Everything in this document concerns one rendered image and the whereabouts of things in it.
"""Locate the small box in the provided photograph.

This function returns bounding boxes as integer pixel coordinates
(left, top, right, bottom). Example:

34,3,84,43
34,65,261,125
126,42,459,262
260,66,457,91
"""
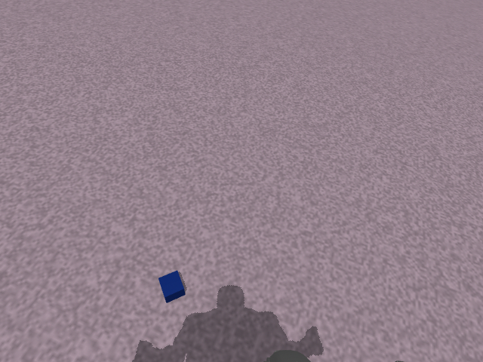
159,271,185,303

